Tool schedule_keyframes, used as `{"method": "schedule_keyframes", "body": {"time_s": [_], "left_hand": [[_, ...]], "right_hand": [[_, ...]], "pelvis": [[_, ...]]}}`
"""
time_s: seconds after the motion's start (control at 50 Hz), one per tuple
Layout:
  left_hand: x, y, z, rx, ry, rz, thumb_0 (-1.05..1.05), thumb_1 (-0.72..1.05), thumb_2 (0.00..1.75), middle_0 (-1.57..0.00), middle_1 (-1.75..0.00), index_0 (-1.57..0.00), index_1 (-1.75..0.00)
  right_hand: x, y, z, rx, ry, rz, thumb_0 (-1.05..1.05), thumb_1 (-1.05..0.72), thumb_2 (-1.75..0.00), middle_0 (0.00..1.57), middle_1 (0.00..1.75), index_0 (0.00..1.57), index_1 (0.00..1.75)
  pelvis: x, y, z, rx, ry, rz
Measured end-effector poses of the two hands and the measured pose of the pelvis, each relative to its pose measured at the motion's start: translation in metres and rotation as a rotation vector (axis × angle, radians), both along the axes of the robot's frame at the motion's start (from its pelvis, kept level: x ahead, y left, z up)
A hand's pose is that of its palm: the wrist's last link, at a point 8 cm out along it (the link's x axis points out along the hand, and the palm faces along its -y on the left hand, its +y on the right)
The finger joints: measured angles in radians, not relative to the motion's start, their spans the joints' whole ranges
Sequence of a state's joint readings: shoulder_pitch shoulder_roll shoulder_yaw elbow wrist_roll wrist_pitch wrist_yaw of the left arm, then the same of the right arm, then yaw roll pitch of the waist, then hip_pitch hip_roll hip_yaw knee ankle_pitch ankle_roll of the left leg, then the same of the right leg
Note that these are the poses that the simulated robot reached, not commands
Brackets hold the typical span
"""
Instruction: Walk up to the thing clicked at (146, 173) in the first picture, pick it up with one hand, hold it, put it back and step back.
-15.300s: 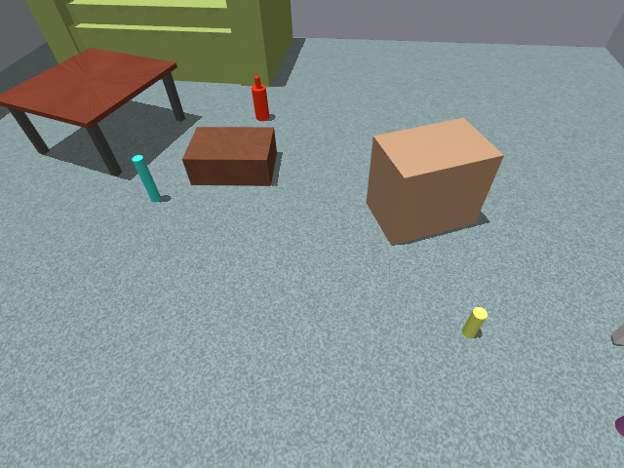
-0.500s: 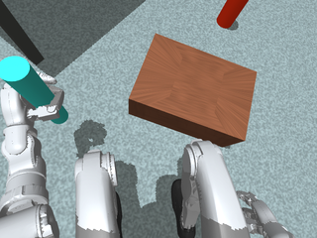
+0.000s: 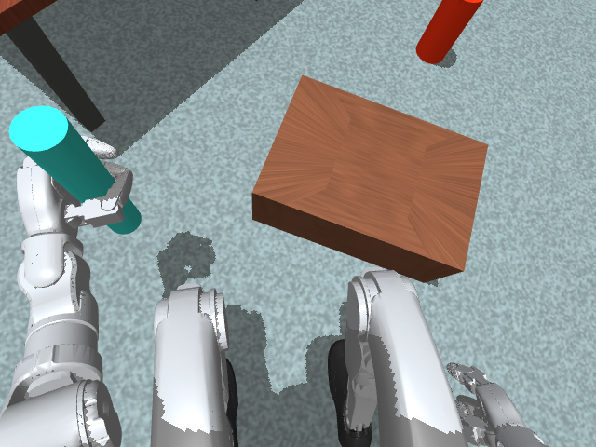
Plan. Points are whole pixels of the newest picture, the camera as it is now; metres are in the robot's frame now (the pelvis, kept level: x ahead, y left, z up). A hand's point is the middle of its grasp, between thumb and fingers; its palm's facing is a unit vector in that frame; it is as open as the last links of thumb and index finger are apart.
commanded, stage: lift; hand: left
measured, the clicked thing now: (93, 186) +0.44 +0.25 -0.04
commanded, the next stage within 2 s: none
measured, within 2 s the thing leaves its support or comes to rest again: neither
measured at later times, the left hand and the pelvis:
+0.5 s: hand (90, 176) +0.43 +0.23 +0.01, palm faces +0.14 -0.99 -0.05, open 6.2 cm; pelvis +0.00 +0.00 +0.04, yaw +1 degrees
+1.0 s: hand out of the picture +0.40 +0.22 +0.18, palm faces +0.16 -0.99 -0.05, open 6.2 cm; pelvis +0.03 +0.00 +0.16, yaw +2 degrees
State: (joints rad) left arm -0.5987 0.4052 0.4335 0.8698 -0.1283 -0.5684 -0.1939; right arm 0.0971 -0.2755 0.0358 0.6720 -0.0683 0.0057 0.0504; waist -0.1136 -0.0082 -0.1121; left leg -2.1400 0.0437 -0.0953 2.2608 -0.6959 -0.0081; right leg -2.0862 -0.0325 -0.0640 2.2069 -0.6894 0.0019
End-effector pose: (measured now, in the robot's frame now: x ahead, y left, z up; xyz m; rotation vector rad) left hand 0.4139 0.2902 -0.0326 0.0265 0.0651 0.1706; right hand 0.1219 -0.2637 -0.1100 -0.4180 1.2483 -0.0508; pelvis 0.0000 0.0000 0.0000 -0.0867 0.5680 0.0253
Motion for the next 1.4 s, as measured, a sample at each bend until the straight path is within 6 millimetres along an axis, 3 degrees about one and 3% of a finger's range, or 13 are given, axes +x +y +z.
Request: {"method": "schedule_keyframes", "body": {"time_s": [0.32, 0.58, 0.84, 1.08, 1.24, 1.4], "left_hand": [[-0.001, -0.003, 0.017, 0.018, 0.011, -0.031, 0.03, 0.08, 1.08, -0.94, -1.04, -0.97, -1.06], [-0.014, -0.007, 0.069, 0.011, 0.0, -0.032, 0.03, 0.08, 1.08, -0.94, -1.04, -0.97, -1.06], [-0.03, -0.014, 0.151, 0.011, 0.005, -0.026, 0.02, 0.08, 1.07, -0.93, -1.05, -0.97, -1.06], [-0.047, -0.021, 0.244, 0.001, 0.017, -0.003, 0.02, 0.08, 1.07, -0.93, -1.05, -0.97, -1.06], [-0.045, -0.02, 0.292, 0.003, 0.013, 0.011, 0.02, 0.08, 1.07, -0.93, -1.05, -0.97, -1.06], [-0.049, -0.023, 0.323, -0.002, 0.031, -0.002, 0.02, 0.08, 1.07, -0.93, -1.05, -0.96, -1.06]], "right_hand": [[0.0, 0.0, 0.012, 0.008, -0.007, -0.023, 0.0, -0.9, -0.9, 0.21, 0.3, 0.21, 0.3], [0.017, 0.003, 0.046, 0.029, -0.081, -0.049, 0.0, -0.9, -0.89, 0.21, 0.3, 0.21, 0.3], [0.05, 0.016, 0.113, 0.056, -0.18, -0.071, 0.0, -0.89, -0.89, 0.21, 0.3, 0.2, 0.3], [0.079, 0.032, 0.199, 0.079, -0.275, -0.073, 0.01, -0.89, -0.89, 0.21, 0.3, 0.2, 0.3], [0.084, 0.035, 0.25, 0.079, -0.315, -0.066, 0.0, -0.89, -0.89, 0.21, 0.3, 0.21, 0.3], [0.079, 0.034, 0.282, 0.085, -0.307, -0.07, 0.01, -0.89, -0.89, 0.21, 0.3, 0.2, 0.3]], "pelvis": [[0.003, 0.0, 0.014, 0.009, 0.013, 0.006], [0.006, -0.001, 0.051, 0.014, 0.018, 0.01], [0.017, 0.002, 0.115, 0.014, -0.008, 0.016], [0.036, 0.006, 0.192, 0.015, -0.093, 0.032], [0.046, 0.008, 0.235, 0.022, -0.164, 0.044], [0.054, 0.008, 0.267, 0.032, -0.22, 0.048]]}}
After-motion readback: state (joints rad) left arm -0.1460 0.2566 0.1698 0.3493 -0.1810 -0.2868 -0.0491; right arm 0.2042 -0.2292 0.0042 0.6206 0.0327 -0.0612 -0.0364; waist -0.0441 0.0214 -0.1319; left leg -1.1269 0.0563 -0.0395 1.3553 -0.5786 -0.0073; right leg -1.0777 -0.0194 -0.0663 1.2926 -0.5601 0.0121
